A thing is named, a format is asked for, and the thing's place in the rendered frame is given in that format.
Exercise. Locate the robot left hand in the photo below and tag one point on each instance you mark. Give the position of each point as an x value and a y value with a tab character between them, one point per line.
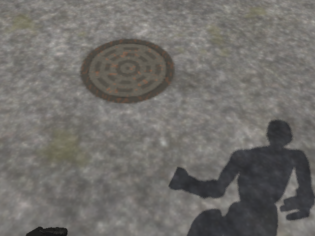
50	231

